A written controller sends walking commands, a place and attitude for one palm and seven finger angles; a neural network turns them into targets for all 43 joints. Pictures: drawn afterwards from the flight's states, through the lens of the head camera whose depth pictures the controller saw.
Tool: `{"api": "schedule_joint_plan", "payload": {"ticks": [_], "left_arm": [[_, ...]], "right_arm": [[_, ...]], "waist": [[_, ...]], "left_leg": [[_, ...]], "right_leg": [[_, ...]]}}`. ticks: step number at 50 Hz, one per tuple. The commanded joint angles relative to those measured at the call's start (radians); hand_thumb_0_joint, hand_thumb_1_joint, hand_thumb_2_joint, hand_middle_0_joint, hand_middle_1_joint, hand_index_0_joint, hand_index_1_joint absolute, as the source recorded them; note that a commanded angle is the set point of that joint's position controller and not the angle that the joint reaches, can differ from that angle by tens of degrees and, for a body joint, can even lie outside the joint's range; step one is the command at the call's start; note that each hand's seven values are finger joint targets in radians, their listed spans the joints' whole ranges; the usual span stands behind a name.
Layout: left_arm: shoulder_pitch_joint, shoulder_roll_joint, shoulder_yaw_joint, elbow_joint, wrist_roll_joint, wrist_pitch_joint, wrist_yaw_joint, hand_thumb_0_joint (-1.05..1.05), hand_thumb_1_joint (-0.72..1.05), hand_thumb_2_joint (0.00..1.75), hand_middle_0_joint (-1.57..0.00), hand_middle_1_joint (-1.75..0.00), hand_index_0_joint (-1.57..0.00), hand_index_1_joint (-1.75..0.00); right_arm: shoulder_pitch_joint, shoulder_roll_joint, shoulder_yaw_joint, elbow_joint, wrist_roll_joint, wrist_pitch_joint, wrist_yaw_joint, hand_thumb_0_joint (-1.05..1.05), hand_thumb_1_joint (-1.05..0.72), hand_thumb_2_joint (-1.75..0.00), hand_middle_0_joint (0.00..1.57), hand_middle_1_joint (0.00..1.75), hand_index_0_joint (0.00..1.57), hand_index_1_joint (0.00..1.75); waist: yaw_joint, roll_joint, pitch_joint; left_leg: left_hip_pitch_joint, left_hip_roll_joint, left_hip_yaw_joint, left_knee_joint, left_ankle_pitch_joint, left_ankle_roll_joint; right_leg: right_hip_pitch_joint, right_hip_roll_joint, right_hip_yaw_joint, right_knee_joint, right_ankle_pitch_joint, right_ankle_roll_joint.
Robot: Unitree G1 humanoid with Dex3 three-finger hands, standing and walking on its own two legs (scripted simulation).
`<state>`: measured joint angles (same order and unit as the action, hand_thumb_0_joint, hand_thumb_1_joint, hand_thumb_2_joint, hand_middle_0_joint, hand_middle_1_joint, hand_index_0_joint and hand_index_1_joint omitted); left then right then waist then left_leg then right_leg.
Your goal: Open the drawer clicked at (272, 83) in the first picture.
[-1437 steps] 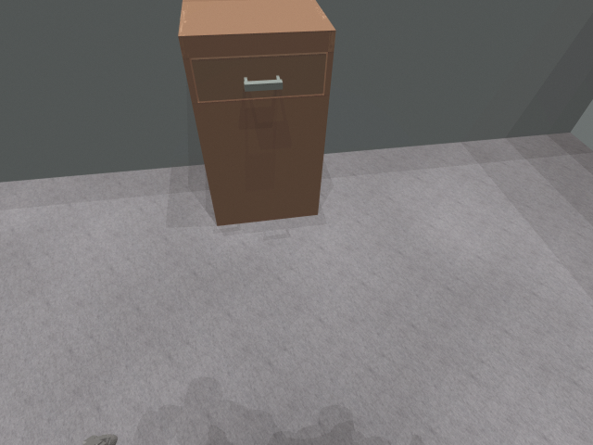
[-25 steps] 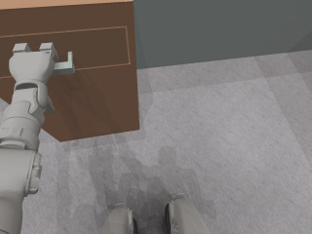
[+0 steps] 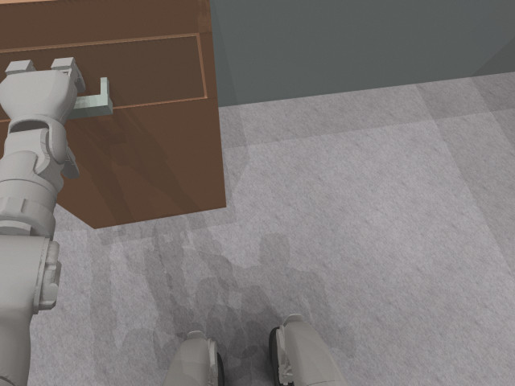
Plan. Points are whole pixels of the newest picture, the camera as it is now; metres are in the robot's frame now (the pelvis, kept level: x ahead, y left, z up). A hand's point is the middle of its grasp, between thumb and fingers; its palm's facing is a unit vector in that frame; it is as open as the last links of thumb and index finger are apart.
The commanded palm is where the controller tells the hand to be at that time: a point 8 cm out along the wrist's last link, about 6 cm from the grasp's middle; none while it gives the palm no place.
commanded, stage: lift the fingers back up to retry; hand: left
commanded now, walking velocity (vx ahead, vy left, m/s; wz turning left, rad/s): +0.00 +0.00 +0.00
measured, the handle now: (70, 97) +0.58 +0.26 +0.01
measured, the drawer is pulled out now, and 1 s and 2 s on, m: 0.00 0.00 0.00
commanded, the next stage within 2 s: re-aim the fingers above the handle in 0.58 s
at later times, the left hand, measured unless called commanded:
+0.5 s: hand (32, 97) +0.53 +0.28 +0.07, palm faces -0.08 -0.02 -1.00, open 13.8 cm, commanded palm +0.51 +0.26 +0.12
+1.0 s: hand (41, 102) +0.52 +0.27 +0.07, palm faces -0.07 -0.03 -1.00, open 13.9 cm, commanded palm +0.50 +0.26 +0.12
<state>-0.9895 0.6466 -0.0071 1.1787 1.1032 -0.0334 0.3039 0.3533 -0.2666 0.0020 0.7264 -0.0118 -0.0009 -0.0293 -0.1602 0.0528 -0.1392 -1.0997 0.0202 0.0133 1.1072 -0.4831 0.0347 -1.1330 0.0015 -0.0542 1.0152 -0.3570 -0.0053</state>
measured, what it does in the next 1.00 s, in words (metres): rises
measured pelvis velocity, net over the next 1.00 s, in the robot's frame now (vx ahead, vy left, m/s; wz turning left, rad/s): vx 0.05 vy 0.01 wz -0.01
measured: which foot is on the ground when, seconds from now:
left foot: down 0.00-1.00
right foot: down 0.00-1.00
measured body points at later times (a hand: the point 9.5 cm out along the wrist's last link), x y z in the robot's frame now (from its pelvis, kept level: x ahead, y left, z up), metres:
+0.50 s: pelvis +0.05 +0.01 +0.05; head +0.16 +0.01 +0.49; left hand +0.53 +0.27 +0.13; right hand +0.06 -0.27 -0.08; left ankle +0.01 +0.10 -0.65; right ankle +0.06 -0.12 -0.65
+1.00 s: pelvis +0.05 +0.01 +0.05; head +0.16 +0.01 +0.49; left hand +0.52 +0.26 +0.12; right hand +0.07 -0.26 -0.08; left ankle +0.01 +0.10 -0.65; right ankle +0.06 -0.12 -0.65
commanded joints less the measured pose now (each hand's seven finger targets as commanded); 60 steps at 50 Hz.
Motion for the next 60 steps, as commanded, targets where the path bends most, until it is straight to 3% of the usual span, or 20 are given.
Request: {"api": "schedule_joint_plan", "payload": {"ticks": [1,5,6,8,10,14,18,20,24,27,30,32,34,39,43,51,53,55,58,60], "left_arm": [[-0.421,0.257,0.054,-0.195,-0.013,-0.021,0.014,0.0,-0.5,0.3,-0.3,-1.2,-0.3,-1.2],[-0.388,0.294,0.108,-0.273,-0.01,-0.055,0.033,0.0,-0.5,0.3,-0.3,-1.2,-0.3,-1.2],[-0.373,0.281,0.103,-0.263,-0.011,-0.053,0.042,0.0,-0.5,0.3,-0.3,-1.2,-0.3,-1.2],[-0.349,0.323,0.145,-0.262,-0.016,-0.046,0.058,0.0,-0.5,0.3,-0.3,-1.2,-0.3,-1.2],[-0.306,0.285,0.127,-0.262,-0.014,-0.031,0.069,0.0,-0.5,0.3,-0.3,-1.2,-0.3,-1.2],[-0.266,0.277,0.136,-0.306,-0.029,-0.024,0.066,0.0,-0.5,0.3,-0.3,-1.2,-0.3,-1.2],[-0.226,0.218,0.1,-0.3,-0.035,-0.016,0.046,0.0,-0.5,0.3,-0.3,-1.2,-0.3,-1.2],[-0.22,0.192,0.081,-0.329,-0.037,-0.023,0.035,0.0,-0.5,0.3,-0.3,-1.2,-0.3,-1.2],[-0.136,0.13,0.041,-0.255,-0.043,-0.036,0.003,0.0,-0.5,0.3,-0.3,-1.2,-0.3,-1.2],[-0.13,0.156,0.07,-0.298,-0.035,-0.067,0.002,0.0,-0.5,0.3,-0.3,-1.2,-0.3,-1.2],[-0.159,0.137,0.069,-0.362,-0.028,-0.105,0.025,0.0,-0.5,0.3,-0.3,-1.2,-0.3,-1.2],[-0.169,0.172,0.107,-0.387,-0.021,-0.113,0.056,0.0,-0.5,0.3,-0.3,-1.2,-0.3,-1.2],[-0.213,0.159,0.098,-0.393,-0.014,-0.105,0.085,0.0,-0.5,0.3,-0.3,-1.2,-0.3,-1.2],[-0.242,0.143,0.085,-0.364,-0.005,-0.038,0.113,0.0,-0.5,0.3,-0.3,-1.2,-0.3,-1.2],[-0.246,0.127,0.065,-0.338,-0.02,-0.006,0.075,0.0,-0.5,0.3,-0.3,-1.2,-0.3,-1.2],[-0.137,0.132,0.075,-0.307,-0.015,-0.042,0.043,0.0,-0.5,0.3,-0.3,-1.2,-0.3,-1.2],[-0.147,0.192,0.118,-0.311,-0.018,-0.05,0.05,0.0,-0.5,0.3,-0.3,-1.2,-0.3,-1.2],[-0.16,0.153,0.087,-0.313,-0.01,-0.054,0.065,0.0,-0.5,0.3,-0.3,-1.2,-0.3,-1.2],[-0.165,0.188,0.118,-0.319,-0.015,-0.057,0.079,0.0,-0.5,0.3,-0.3,-1.2,-0.3,-1.2],[-0.197,0.154,0.077,-0.293,-0.01,-0.05,0.084,0.0,-0.5,0.3,-0.3,-1.2,-0.3,-1.2]], "right_arm": [[0.202,-0.182,-0.064,-0.026,-0.003,-0.015,-0.026,0.0,-0.9,-0.9,0.2,0.3,0.2,0.3],[0.203,-0.178,-0.072,-0.025,-0.01,-0.007,-0.02,0.0,-0.9,-0.9,0.2,0.3,0.2,0.3],[0.201,-0.177,-0.071,-0.025,-0.011,-0.003,-0.018,0.0,-0.9,-0.9,0.2,0.3,0.2,0.3],[0.193,-0.183,-0.071,-0.022,-0.013,0.01,-0.012,0.0,-0.9,-0.9,0.2,0.3,0.2,0.3],[0.191,-0.179,-0.076,-0.022,-0.013,0.017,-0.005,0.0,-0.9,-0.9,0.2,0.3,0.2,0.3],[0.183,-0.176,-0.084,-0.023,-0.009,0.037,-0.001,0.0,-0.9,-0.9,0.2,0.3,0.2,0.3],[0.167,-0.176,-0.093,-0.02,-0.003,0.051,-0.001,0.0,-0.9,-0.9,0.2,0.3,0.2,0.3],[0.166,-0.173,-0.1,-0.021,0.001,0.052,-0.001,0.0,-0.9,-0.9,0.2,0.3,0.2,0.3],[0.161,-0.171,-0.1,-0.024,0.006,0.063,-0.004,0.0,-0.9,-0.9,0.2,0.3,0.2,0.3],[0.154,-0.17,-0.106,-0.032,0.004,0.067,-0.004,0.0,-0.9,-0.9,0.2,0.3,0.2,0.3],[0.153,-0.161,-0.113,-0.036,-0.004,0.067,0.0,0.0,-0.9,-0.9,0.2,0.3,0.2,0.3],[0.146,-0.163,-0.115,-0.034,-0.009,0.067,0.005,0.0,-0.9,-0.9,0.2,0.3,0.2,0.3],[0.145,-0.161,-0.118,-0.03,-0.016,0.066,0.011,0.0,-0.9,-0.9,0.2,0.3,0.2,0.3],[0.145,-0.165,-0.118,-0.019,-0.016,0.069,0.023,0.0,-0.9,-0.9,0.2,0.3,0.2,0.3],[0.145,-0.168,-0.115,-0.018,-0.012,0.074,0.022,0.0,-0.9,-0.9,0.2,0.3,0.2,0.3],[0.126,-0.16,-0.106,-0.035,-0.008,0.076,0.012,0.0,-0.9,-0.9,0.2,0.3,0.2,0.3],[0.121,-0.168,-0.103,-0.035,-0.008,0.079,0.012,0.0,-0.9,-0.9,0.2,0.3,0.2,0.3],[0.124,-0.161,-0.106,-0.039,-0.006,0.07,0.013,0.0,-0.9,-0.9,0.2,0.3,0.2,0.3],[0.121,-0.168,-0.108,-0.034,-0.009,0.066,0.014,0.0,-0.9,-0.9,0.2,0.3,0.2,0.3],[0.124,-0.167,-0.107,-0.031,-0.002,0.06,0.012,0.0,-0.9,-0.9,0.2,0.3,0.2,0.3]], "waist": [[-0.035,0.075,-0.49],[0.002,0.133,-0.552],[0.001,0.118,-0.53],[0.021,0.092,-0.536],[0.033,0.114,-0.532],[0.045,0.09,-0.539],[0.04,0.055,-0.471],[0.044,0.073,-0.457],[0.041,-0.007,-0.357],[0.054,0.016,-0.374],[0.054,0.065,-0.406],[0.064,0.089,-0.438],[0.047,0.1,-0.443],[0.046,0.118,-0.491],[0.038,0.086,-0.482],[0.067,0.029,-0.396],[0.078,0.021,-0.391],[0.067,0.029,-0.387],[0.072,0.023,-0.417],[0.05,0.025,-0.378]], "left_leg": [[0.34,-0.027,-0.052,-0.189,0.245,0.013],[0.443,-0.028,-0.052,-0.209,0.36,0.002],[0.446,-0.028,-0.049,-0.217,0.376,0.002],[0.433,-0.032,-0.036,-0.228,0.403,0.004],[0.474,-0.032,-0.031,-0.249,0.451,-0.001],[0.527,-0.031,-0.019,-0.28,0.544,-0.003],[0.568,-0.028,-0.013,-0.319,0.577,-0.003],[0.615,-0.024,-0.018,-0.339,0.608,-0.008],[0.579,-0.026,-0.012,-0.361,0.586,-0.004],[0.603,-0.026,-0.014,-0.36,0.61,-0.007],[0.657,-0.02,-0.026,-0.342,0.693,-0.019],[0.676,-0.017,-0.033,-0.327,0.743,-0.028],[0.689,-0.013,-0.038,-0.312,0.779,-0.033],[0.729,-0.007,-0.051,-0.309,0.819,-0.049],[0.727,-0.007,-0.049,-0.322,0.797,-0.045],[0.623,-0.018,-0.023,-0.358,0.643,-0.016],[0.582,-0.024,-0.019,-0.367,0.586,-0.015],[0.584,-0.025,-0.016,-0.368,0.557,-0.013],[0.579,-0.028,-0.012,-0.365,0.544,-0.01],[0.567,-0.028,-0.016,-0.373,0.488,-0.011]], "right_leg": [[0.349,0.043,0.027,-0.159,0.13,-0.009],[0.395,0.048,0.025,-0.175,0.206,-0.016],[0.41,0.049,0.023,-0.186,0.22,-0.015],[0.476,0.049,0.031,-0.195,0.268,-0.014],[0.497,0.051,0.026,-0.212,0.303,-0.016],[0.59,0.051,0.029,-0.243,0.4,-0.012],[0.615,0.053,0.028,-0.286,0.423,-0.013],[0.609,0.054,0.023,-0.301,0.418,-0.014],[0.615,0.051,0.024,-0.323,0.421,-0.013],[0.614,0.052,0.028,-0.317,0.423,-0.018],[0.578,0.054,0.02,-0.299,0.422,-0.021],[0.564,0.054,0.018,-0.281,0.426,-0.021],[0.536,0.055,0.011,-0.271,0.43,-0.019],[0.527,0.057,0.001,-0.265,0.419,-0.019],[0.557,0.058,0.004,-0.284,0.426,-0.019],[0.606,0.054,0.018,-0.305,0.398,-0.02],[0.629,0.051,0.026,-0.3,0.388,-0.024],[0.614,0.052,0.024,-0.302,0.373,-0.024],[0.633,0.051,0.031,-0.299,0.379,-0.023],[0.596,0.052,0.027,-0.308,0.333,-0.022]]}}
